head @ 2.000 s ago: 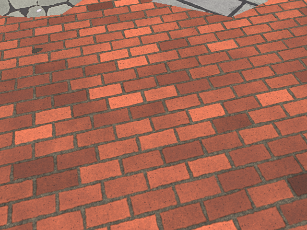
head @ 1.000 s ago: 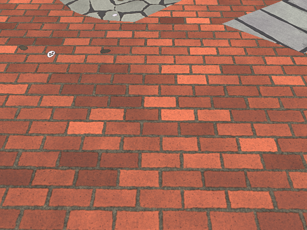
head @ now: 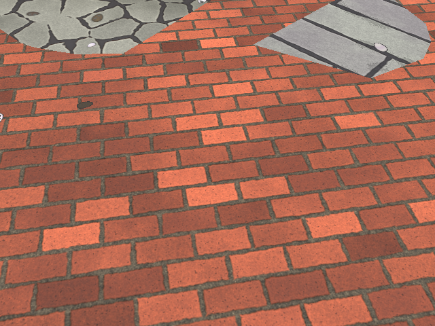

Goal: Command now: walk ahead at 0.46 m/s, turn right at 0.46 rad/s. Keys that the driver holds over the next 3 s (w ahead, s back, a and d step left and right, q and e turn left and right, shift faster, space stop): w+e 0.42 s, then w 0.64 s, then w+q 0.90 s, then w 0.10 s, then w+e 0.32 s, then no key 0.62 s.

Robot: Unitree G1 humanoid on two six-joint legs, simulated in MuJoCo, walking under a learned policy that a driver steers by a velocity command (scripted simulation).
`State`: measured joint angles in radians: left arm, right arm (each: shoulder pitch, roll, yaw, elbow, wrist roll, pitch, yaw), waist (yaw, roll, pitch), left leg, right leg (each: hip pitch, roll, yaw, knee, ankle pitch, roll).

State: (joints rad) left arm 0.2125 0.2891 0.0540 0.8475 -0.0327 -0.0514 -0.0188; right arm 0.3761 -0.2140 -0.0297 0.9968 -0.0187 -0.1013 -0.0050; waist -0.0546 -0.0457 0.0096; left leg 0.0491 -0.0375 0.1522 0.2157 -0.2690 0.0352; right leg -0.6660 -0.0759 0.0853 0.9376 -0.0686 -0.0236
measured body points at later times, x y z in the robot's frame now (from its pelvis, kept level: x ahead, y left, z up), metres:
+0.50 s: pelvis +0.27 -0.06 +0.00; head +0.30 -0.08 +0.45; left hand +0.42 +0.19 -0.10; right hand +0.39 -0.37 -0.09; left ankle +0.46 +0.11 -0.67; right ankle +0.26 -0.12 -0.74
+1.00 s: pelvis +0.57 -0.08 +0.01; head +0.59 -0.08 +0.45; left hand +0.80 +0.11 -0.10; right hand +0.51 -0.35 -0.11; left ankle +0.58 +0.01 -0.74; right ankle +0.59 -0.27 -0.68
